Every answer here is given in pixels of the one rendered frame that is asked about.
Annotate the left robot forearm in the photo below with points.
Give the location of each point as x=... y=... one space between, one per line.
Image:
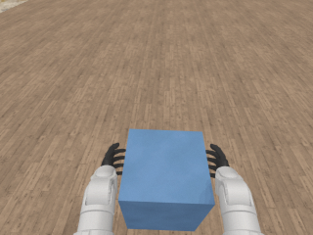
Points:
x=98 y=204

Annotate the robot right hand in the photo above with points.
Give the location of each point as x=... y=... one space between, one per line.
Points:
x=219 y=161

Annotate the right robot forearm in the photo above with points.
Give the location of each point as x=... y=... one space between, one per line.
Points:
x=236 y=203

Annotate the carton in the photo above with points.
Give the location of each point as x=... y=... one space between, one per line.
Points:
x=165 y=182

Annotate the robot left hand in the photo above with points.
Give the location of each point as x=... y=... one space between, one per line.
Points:
x=109 y=158

